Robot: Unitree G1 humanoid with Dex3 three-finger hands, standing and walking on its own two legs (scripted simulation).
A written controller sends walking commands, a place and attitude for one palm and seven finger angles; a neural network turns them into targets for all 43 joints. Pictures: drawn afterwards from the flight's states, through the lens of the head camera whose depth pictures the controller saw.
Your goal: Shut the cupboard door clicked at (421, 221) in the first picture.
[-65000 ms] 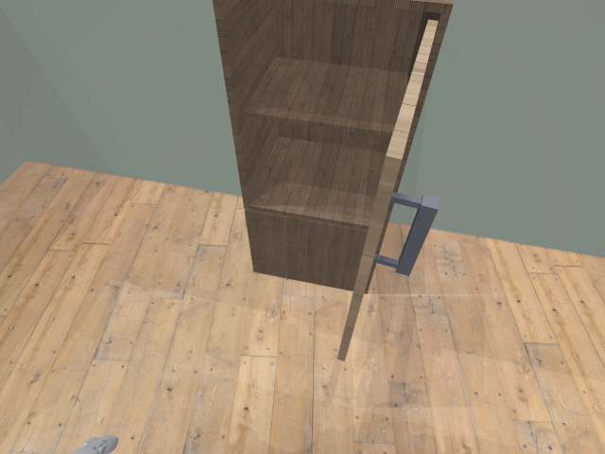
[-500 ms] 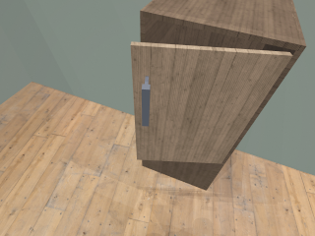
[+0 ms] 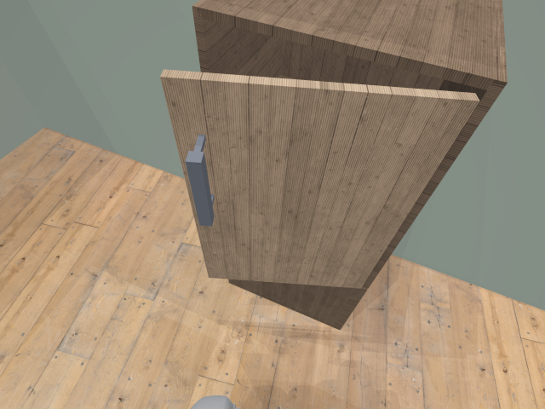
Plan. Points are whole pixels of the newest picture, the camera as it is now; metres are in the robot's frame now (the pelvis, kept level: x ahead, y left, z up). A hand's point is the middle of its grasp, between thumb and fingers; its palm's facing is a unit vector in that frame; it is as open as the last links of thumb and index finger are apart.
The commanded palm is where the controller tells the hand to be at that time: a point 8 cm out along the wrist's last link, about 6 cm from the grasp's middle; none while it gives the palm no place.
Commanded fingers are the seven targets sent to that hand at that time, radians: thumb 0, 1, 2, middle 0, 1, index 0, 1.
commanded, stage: come to a stop and stand still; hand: left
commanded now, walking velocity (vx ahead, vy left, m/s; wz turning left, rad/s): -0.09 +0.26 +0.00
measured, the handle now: (204, 182) +0.43 +0.15 +0.06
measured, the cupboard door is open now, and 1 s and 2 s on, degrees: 20 20 20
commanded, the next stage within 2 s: look again from close up in 1.20 s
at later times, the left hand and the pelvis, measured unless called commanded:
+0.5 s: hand out of the picture +0.03 +0.14 -0.17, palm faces +0.02 -0.97 -0.22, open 7.4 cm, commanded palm none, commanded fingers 0.00 0.90 0.90 -0.20 -0.30 -0.20 -0.30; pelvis +0.00 -0.04 +0.01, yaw +0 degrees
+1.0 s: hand out of the picture -0.02 +0.14 -0.17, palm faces +0.00 -0.98 -0.20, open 7.4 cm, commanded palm none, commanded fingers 0.00 0.90 0.90 -0.20 -0.30 -0.20 -0.30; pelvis -0.01 -0.02 +0.00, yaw +1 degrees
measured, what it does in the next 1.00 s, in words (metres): steps on the spot: left foot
